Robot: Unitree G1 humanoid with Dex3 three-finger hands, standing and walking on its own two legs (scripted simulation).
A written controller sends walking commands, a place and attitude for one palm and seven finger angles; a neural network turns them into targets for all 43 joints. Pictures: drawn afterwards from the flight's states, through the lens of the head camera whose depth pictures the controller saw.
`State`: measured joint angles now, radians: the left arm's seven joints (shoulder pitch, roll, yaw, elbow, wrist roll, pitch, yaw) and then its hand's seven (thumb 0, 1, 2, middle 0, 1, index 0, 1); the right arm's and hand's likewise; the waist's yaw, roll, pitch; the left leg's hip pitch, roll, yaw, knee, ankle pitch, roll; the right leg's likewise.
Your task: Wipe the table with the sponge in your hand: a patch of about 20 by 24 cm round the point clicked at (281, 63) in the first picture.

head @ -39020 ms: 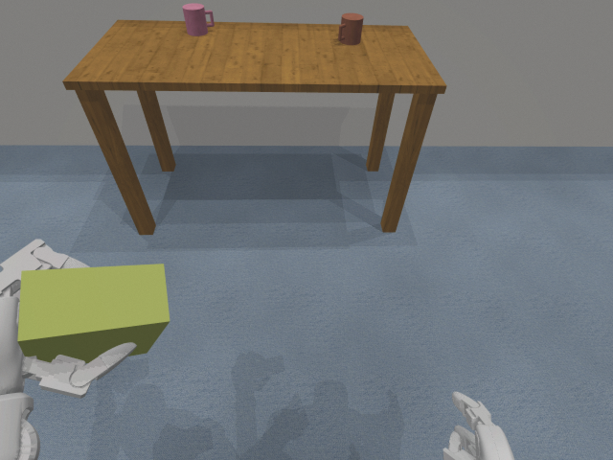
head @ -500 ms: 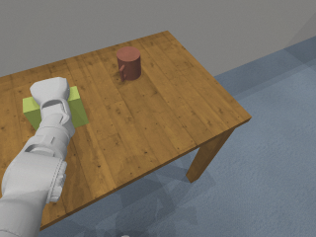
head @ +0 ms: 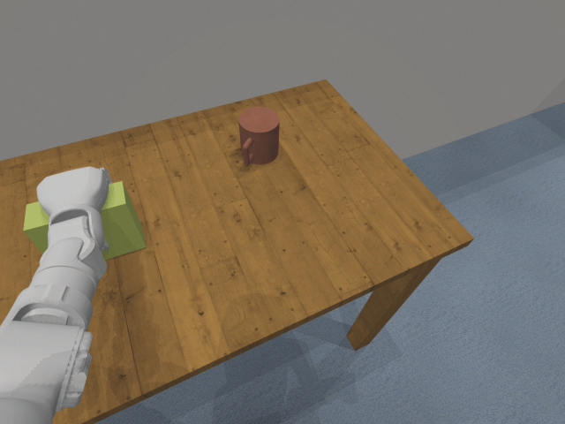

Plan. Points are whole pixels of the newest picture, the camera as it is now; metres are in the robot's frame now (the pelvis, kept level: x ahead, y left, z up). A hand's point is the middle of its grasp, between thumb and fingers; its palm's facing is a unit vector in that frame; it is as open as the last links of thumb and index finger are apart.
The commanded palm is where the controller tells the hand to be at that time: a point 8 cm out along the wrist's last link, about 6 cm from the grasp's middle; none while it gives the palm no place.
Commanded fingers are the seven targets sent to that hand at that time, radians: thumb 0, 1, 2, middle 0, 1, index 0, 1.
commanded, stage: slide back across to the first lane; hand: left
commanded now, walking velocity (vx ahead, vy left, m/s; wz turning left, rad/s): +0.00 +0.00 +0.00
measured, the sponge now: (94, 234) +0.40 +0.32 -0.01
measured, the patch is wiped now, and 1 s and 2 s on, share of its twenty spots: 1.00 1.00 1.00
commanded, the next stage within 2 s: wipe back along the first lane in 0.12 s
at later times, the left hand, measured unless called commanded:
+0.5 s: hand (77, 233) +0.38 +0.32 +0.02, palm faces -0.09 -0.02 -1.00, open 9.7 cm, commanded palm +0.35 +0.30 +0.06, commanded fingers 0.00 0.10 1.30 -1.20 -1.60 -1.20 -1.60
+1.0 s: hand (86, 258) +0.34 +0.30 +0.02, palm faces -0.07 -0.02 -1.00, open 9.7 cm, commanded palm +0.30 +0.27 +0.05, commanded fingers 0.00 0.10 1.30 -1.20 -1.60 -1.20 -1.60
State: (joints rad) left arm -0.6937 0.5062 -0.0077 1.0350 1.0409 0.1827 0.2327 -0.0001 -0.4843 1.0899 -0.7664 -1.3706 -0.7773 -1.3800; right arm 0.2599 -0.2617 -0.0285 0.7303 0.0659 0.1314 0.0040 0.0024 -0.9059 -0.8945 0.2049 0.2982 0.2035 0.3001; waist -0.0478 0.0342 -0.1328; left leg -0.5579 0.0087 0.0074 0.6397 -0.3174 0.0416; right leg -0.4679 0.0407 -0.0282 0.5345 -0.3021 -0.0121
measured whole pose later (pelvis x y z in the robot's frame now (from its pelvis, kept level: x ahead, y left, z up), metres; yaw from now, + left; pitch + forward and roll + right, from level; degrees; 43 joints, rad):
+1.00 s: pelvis +0.00 -0.01 +0.00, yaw +1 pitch +9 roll -2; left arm -0.40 0.41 -0.09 0.69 1.01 0.28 0.26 0.00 -0.47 1.09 -0.74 -1.39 -0.75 -1.40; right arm 0.16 -0.26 -0.01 0.67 0.08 0.18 -0.01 0.00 -0.91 -0.89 0.20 0.30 0.20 0.30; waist 0.02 0.05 -0.13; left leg -0.47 0.00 -0.01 0.62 -0.31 0.03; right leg -0.38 0.03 -0.05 0.54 -0.31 -0.02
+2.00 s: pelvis -0.01 -0.02 +0.01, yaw +0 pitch +3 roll -1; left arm 0.05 0.34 -0.16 0.21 0.99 0.38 0.25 0.02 -0.46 1.09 -0.73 -1.40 -0.74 -1.41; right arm 0.08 -0.25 0.01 0.65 0.08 0.14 -0.01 0.01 -0.91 -0.89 0.20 0.30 0.20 0.30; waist 0.08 0.07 -0.11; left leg -0.33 0.00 0.01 0.58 -0.30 0.02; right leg -0.27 0.03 -0.02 0.54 -0.32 -0.03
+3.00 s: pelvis -0.02 -0.03 +0.01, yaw +1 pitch -2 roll +0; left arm 0.03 0.37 -0.15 0.11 0.94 0.40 0.12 0.00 -0.48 1.09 -0.76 -1.37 -0.77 -1.38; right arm 0.02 -0.25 0.02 0.68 0.06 0.10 -0.04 0.01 -0.90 -0.89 0.20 0.30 0.20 0.30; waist 0.10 0.08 -0.03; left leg -0.19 0.01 0.00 0.45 -0.23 0.00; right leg -0.14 0.04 -0.03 0.43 -0.26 -0.05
